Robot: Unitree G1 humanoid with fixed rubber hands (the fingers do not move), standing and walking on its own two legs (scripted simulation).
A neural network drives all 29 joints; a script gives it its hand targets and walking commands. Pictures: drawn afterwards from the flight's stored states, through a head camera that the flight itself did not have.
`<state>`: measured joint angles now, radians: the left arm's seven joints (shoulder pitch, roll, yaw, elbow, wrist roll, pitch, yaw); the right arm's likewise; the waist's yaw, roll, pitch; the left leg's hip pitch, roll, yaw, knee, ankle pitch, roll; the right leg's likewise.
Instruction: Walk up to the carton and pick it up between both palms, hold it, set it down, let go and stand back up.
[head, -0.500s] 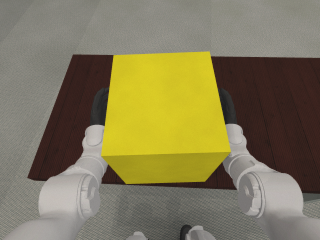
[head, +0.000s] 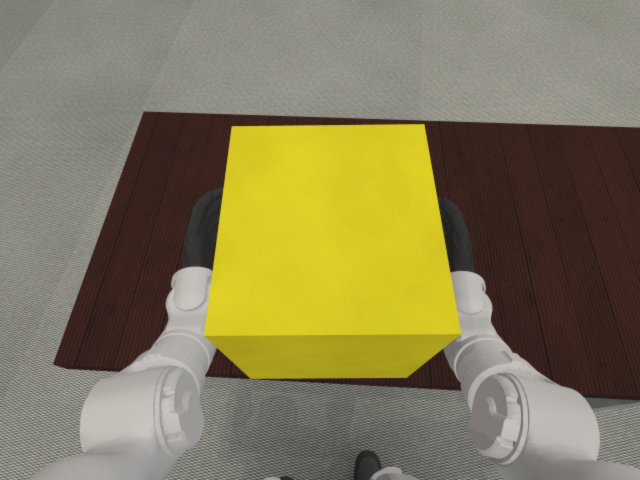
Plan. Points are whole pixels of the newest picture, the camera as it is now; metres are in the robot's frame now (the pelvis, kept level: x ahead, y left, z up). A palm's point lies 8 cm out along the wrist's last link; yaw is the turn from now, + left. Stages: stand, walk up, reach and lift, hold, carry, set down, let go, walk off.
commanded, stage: reach and lift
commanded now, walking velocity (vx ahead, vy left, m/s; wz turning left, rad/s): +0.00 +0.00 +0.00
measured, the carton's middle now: (328, 265) +0.40 +0.00 -0.05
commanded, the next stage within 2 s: none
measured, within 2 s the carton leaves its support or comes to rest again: leaves its support in 1.08 s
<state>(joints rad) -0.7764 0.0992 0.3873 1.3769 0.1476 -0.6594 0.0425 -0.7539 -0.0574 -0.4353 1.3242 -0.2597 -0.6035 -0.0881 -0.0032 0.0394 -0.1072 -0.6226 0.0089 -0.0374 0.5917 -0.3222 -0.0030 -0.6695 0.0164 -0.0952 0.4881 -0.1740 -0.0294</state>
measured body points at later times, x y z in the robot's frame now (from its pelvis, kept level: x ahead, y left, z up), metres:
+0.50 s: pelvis +0.00 +0.00 +0.01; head +0.12 +0.00 +0.44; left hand +0.41 +0.17 +0.00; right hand +0.40 -0.17 -0.01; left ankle -0.04 +0.11 -0.73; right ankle +0.02 -0.10 -0.73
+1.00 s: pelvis -0.01 +0.00 +0.01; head +0.10 +0.00 +0.44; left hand +0.38 +0.18 +0.00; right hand +0.38 -0.16 -0.02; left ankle -0.04 +0.11 -0.73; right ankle +0.02 -0.10 -0.73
